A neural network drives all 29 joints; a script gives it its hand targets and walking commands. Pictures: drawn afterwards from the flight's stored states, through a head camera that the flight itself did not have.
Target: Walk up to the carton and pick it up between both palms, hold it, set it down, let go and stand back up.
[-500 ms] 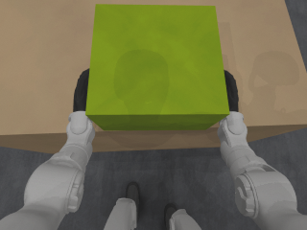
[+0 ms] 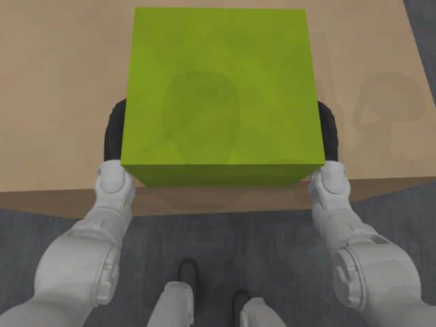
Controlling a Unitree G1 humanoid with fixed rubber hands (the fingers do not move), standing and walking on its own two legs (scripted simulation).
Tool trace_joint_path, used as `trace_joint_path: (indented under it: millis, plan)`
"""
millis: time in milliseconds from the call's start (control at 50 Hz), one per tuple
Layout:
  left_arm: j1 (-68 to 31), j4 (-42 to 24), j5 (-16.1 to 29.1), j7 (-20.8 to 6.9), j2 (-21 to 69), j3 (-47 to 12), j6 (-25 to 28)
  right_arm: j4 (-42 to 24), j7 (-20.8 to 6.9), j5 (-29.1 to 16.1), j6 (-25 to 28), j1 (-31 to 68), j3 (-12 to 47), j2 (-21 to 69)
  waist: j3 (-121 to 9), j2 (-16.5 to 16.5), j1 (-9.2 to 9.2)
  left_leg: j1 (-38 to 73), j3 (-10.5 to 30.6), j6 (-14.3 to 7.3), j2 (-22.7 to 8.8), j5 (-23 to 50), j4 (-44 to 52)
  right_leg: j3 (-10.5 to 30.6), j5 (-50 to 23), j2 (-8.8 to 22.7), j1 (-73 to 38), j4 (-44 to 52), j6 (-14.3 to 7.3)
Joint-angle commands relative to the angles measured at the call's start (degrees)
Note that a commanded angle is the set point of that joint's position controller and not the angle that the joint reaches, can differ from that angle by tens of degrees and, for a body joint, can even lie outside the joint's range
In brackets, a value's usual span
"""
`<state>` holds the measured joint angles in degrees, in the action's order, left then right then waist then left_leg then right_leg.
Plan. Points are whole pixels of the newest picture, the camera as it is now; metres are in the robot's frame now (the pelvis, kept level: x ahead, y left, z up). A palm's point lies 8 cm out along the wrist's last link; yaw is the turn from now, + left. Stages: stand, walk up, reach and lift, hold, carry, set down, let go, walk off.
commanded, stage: reach and lift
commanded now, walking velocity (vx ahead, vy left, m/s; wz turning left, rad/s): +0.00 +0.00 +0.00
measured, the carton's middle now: (220, 104) +0.50 +0.01 -0.03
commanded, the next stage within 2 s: none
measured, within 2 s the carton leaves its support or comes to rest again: leaves its support in 0.88 s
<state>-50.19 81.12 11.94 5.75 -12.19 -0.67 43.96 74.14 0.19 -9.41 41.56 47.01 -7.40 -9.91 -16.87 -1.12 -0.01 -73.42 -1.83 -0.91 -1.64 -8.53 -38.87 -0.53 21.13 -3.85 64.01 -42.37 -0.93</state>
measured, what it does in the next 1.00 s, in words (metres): stands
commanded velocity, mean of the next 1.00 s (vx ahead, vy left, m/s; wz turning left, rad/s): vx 0.00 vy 0.00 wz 0.00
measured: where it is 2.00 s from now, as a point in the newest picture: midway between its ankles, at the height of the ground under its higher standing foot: (215, 314)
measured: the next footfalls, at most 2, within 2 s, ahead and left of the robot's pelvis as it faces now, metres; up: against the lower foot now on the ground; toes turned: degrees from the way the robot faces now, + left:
none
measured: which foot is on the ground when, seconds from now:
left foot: down 0.00-1.00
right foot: down 0.00-1.00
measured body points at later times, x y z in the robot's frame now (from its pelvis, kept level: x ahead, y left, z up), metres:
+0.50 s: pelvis +0.00 -0.01 +0.00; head +0.19 -0.01 +0.41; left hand +0.41 +0.19 -0.06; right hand +0.42 -0.19 -0.05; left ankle +0.05 +0.10 -0.68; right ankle -0.06 -0.10 -0.68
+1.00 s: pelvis -0.02 -0.01 +0.01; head +0.11 -0.01 +0.44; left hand +0.33 +0.19 -0.04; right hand +0.36 -0.18 -0.02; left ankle +0.05 +0.10 -0.68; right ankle -0.06 -0.10 -0.68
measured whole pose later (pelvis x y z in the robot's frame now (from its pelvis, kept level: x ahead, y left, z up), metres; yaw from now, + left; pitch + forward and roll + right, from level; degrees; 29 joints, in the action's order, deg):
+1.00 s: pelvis -0.02 -0.01 +0.01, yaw -1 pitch +36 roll -2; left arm -21.4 55.0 12.9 8.0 -8.5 -0.7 29.9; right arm 53.9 5.8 -9.4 26.9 26.3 5.9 -9.9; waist -22.7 -1.7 0.0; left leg -66.9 -1.6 -0.5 -3.2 -8.0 -38.9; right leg -0.8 20.2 -5.2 57.8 -42.4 -0.9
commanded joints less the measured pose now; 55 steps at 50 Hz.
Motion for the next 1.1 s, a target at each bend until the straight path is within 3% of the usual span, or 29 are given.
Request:
trace_joint_path:
  millis: [0, 80, 100, 140, 200, 240, 260, 300, 340, 360, 380, 420, 440, 460, 540, 560, 580, 600, 680, 740, 800, 820, 840, 900, 920, 980, 1020, 1060, 1080]
  plan:
    - [-7.24, -12.45, -9.39, -9.76, 41.78, -14.43, -0.60, -9.73, -9.08, 18.70, 3.10, 21.88, 20.79, 32.28, -59.07, -2.69, -1.44, 57.82, 2.21, 4.36, -1.36, 41.09, -11.50, -6.45, -43.50, -2.58, -10.59, -0.64, 4.91]
    - [-8.19, -14.03, -9.27, -9.99, 39.96, -14.26, -1.66, -8.30, -8.82, 17.76, 2.21, 21.56, 21.62, 32.12, -59.52, -2.76, -1.69, 56.35, 1.73, 4.41, -1.18, 41.69, -12.03, -6.01, -47.00, -2.76, -12.71, -1.65, 5.12]
    - [-6.04, -14.86, -7.21, -10.07, 41.74, -16.79, -2.05, -9.90, -8.70, 16.98, 2.15, 18.88, 22.38, 33.15, -61.08, -3.62, -0.57, 57.46, 2.27, 4.40, -1.20, 42.88, -12.23, -5.59, -48.66, -2.61, -12.01, -1.83, 5.16]
    - [-4.29, -14.75, -9.04, -9.65, 40.14, -14.48, -1.95, -8.99, -8.62, 18.12, 2.15, 18.51, 22.09, 31.95, -59.20, -1.39, -0.79, 56.15, 1.87, 4.33, -0.87, 40.76, -11.52, -6.29, -47.31, -2.82, -13.23, -1.45, 5.12]
    - [-1.34, -18.87, -7.82, -9.37, 42.15, -17.34, -2.63, -12.78, -8.67, 15.72, 1.80, 16.06, 23.59, 32.16, -59.97, -4.51, -1.29, 60.96, 3.63, 4.60, -1.58, 43.41, -11.19, -5.73, -44.47, -2.60, -10.03, -0.78, 4.76]
    - [-4.25, -16.02, -7.88, -9.87, 41.49, -15.62, -2.70, -13.14, -8.34, 16.27, 1.63, 17.63, 25.03, 33.53, -59.55, -0.83, -2.31, 55.71, 1.66, 3.80, -0.67, 39.44, -12.01, -4.83, -47.90, -2.32, -13.50, -2.39, 5.29]
    - [-3.54, -19.14, -7.64, -9.70, 40.60, -16.91, -2.86, -17.29, -8.35, 16.06, 1.45, 16.99, 24.96, 33.16, -61.87, 0.94, -0.99, 53.97, 2.18, 3.64, 0.10, 38.40, -11.70, -4.02, -51.49, -2.72, -19.20, -3.13, 5.52]
    - [-1.45, -21.68, -7.89, -9.71, 40.12, -16.55, -2.48, -14.56, -8.10, 14.75, 0.98, 12.19, 28.58, 34.89, -62.88, -0.36, -0.75, 51.77, 1.79, 3.42, 0.72, 39.31, -11.89, -3.42, -58.98, -1.81, -22.99, -4.35, 6.19]
    - [0.64, -21.82, -6.66, -9.76, 41.57, -17.02, -3.66, -17.64, -7.42, 15.00, 1.14, 14.06, 27.21, 33.99, -63.54, 0.41, 0.12, 55.34, 3.62, 3.29, 0.19, 41.94, -11.06, -4.11, -58.07, -2.12, -17.95, -3.78, 7.14]
    - [-3.42, -22.66, -7.66, -9.99, 40.52, -16.38, -3.48, -16.19, -6.75, 15.15, 1.16, 14.96, 27.17, 34.70, -57.68, 0.34, -0.44, 54.17, 3.14, 2.71, 0.42, 37.66, -11.05, -3.73, -53.38, -1.14, -15.78, -4.00, 7.26]
    - [-0.01, -24.82, -7.21, -9.75, 40.96, -18.39, -3.33, -19.41, -7.35, 14.23, 1.24, 12.50, 29.11, 35.30, -60.94, -1.21, -0.35, 53.61, 2.72, 3.44, 0.46, 39.72, -11.21, -4.00, -56.70, -1.98, -19.38, -3.90, 6.85]
    - [-0.18, -25.97, -5.99, -9.45, 41.62, -19.61, -3.79, -20.47, -7.33, 12.95, 0.10, 10.99, 30.08, 34.97, -61.43, 0.66, 0.40, 54.05, 3.07, 3.05, 0.91, 38.01, -10.06, -3.19, -58.99, -1.56, -22.20, -4.28, 7.40]
    - [0.18, -25.23, -6.80, -9.64, 42.00, -19.34, -4.56, -21.95, -7.17, 13.48, 0.13, 11.89, 30.31, 35.20, -59.49, -0.15, -0.96, 55.64, 3.60, 2.91, 0.84, 37.90, -10.39, -3.25, -55.42, -1.39, -18.78, -3.65, 7.37]
    - [0.68, -25.78, -7.47, -8.85, 42.41, -19.25, -4.60, -22.54, -7.14, 13.03, 0.82, 12.62, 29.50, 34.27, -58.89, -1.79, -0.16, 58.64, 4.22, 3.49, 0.17, 41.48, -10.38, -4.58, -53.60, -1.98, -16.39, -2.50, 7.27]
    - [2.01, -36.72, -5.80, -7.83, 43.08, -22.54, -3.85, -25.71, -7.45, 12.38, 0.04, 8.33, 30.46, 32.65, -61.91, -3.48, 0.82, 65.70, 5.43, 4.28, -0.94, 44.34, -10.21, -5.45, -46.56, -3.04, -9.96, -0.70, 6.39]
    - [0.86, -33.37, -6.20, -8.10, 43.39, -22.62, -4.44, -26.09, -7.30, 11.49, -0.39, 9.68, 30.57, 32.88, -58.15, -3.65, -0.69, 65.11, 4.69, 4.35, -0.77, 41.32, -10.10, -4.98, -41.57, -2.67, -9.64, 0.76, 5.55]
    - [6.33, -33.76, -6.39, -7.61, 43.91, -23.23, -5.17, -26.89, -7.63, 10.79, -0.81, 5.24, 32.22, 33.43, -58.55, -3.99, -0.83, 63.81, 3.90, 5.04, -0.47, 41.61, -10.17, -4.80, -45.72, -3.38, -13.76, 0.29, 5.25]
    - [2.19, -35.65, -7.14, -7.99, 41.87, -22.88, -5.09, -28.35, -6.84, 12.28, -0.60, 5.63, 32.94, 33.36, -60.73, -2.07, 0.34, 61.48, 3.35, 4.22, 0.44, 40.08, -10.47, -4.36, -50.53, -3.11, -17.37, -1.00, 6.13]
    - [5.25, -36.39, -6.50, -7.76, 40.55, -23.23, -7.36, -32.59, -6.30, 10.12, -2.40, 6.90, 34.73, 32.82, -59.63, -0.01, 0.12, 57.28, 3.67, 3.68, 1.24, 34.93, -9.26, -2.85, -53.43, -2.23, -23.52, -1.02, 6.60]
    - [1.76, -44.10, -6.03, -7.47, 40.61, -25.33, -6.79, -38.33, -6.18, 9.21, -3.39, 6.56, 36.80, 34.77, -63.73, 0.64, 0.38, 55.29, 3.18, 3.07, 2.04, 30.91, -8.69, -2.25, -53.69, -2.36, -27.81, -1.89, 6.52]
    - [5.96, -42.25, -4.94, -7.37, 40.35, -25.57, -8.44, -43.18, -5.43, 7.96, -5.99, 5.20, 39.66, 36.33, -60.02, 2.57, -0.87, 50.75, 2.63, 2.45, 2.88, 24.71, -7.17, -0.10, -54.55, -1.03, -33.29, -1.72, 6.67]
    - [2.53, -48.60, -4.07, -6.98, 40.62, -28.89, -8.18, -45.91, -5.52, 7.98, -5.70, 4.77, 37.82, 33.71, -63.86, 0.23, 1.22, 53.77, 4.43, 3.25, 2.41, 27.22, -7.53, -1.75, -51.70, -1.95, -31.10, -2.30, 6.69]
    - [4.19, -50.09, -4.08, -6.82, 39.79, -29.45, -8.27, -47.19, -5.16, 6.88, -6.36, 4.19, 40.41, 35.95, -62.60, 0.07, 0.48, 52.37, 3.01, 3.23, 2.95, 25.91, -7.65, -0.75, -54.98, -1.86, -33.22, -2.04, 6.60]
    - [4.18, -52.18, -3.88, -7.48, 39.28, -30.40, -10.00, -50.68, -4.18, 6.50, -8.81, 2.20, 40.22, 34.29, -57.86, 1.85, 1.68, 53.38, 4.10, 3.19, 2.90, 22.71, -5.52, -0.99, -52.00, -1.49, -33.95, -0.92, 6.73]
    - [-6.53, -53.12, -3.34, -7.12, 40.73, -32.41, -10.82, -48.33, -4.46, 7.15, -10.36, 9.06, 39.04, 35.37, -58.69, -0.78, 2.89, 55.82, 5.25, 3.49, 2.27, 21.44, -5.57, -1.43, -44.20, -1.40, -30.85, 0.35, 5.97]
    - [-7.84, -56.92, -0.95, -6.34, 40.53, -33.90, -11.91, -48.62, -4.96, 5.56, -13.15, 6.70, 39.47, 37.12, -56.16, -3.02, 2.15, 57.67, 4.74, 3.96, 2.41, 18.16, -5.25, -1.02, -36.01, -1.30, -28.22, 1.74, 4.64]
    - [-5.25, -58.81, -0.21, -5.77, 41.94, -33.98, -13.47, -53.14, -5.19, 3.20, -15.32, 6.91, 42.27, 38.94, -55.87, -0.47, 0.58, 57.95, 4.95, 3.11, 1.91, 14.80, -3.94, -0.34, -32.85, -1.52, -29.22, 2.53, 4.51]
    - [-11.89, -59.76, 1.33, -5.82, 40.57, -34.86, -14.86, -52.14, -4.67, 3.96, -17.89, 9.21, 40.63, 40.75, -55.66, 0.78, 2.93, 56.89, 5.63, 2.72, 1.74, 11.07, -2.91, 0.08, -29.60, -1.26, -29.25, 2.86, 4.58]
    - [-12.78, -62.86, 1.18, -5.38, 40.86, -34.97, -15.66, -54.58, -5.06, 2.48, -19.28, 9.05, 41.47, 40.60, -55.84, -1.02, 2.06, 60.00, 6.26, 3.20, 1.34, 10.10, -2.38, -0.09, -25.73, -1.24, -27.17, 3.79, 3.88]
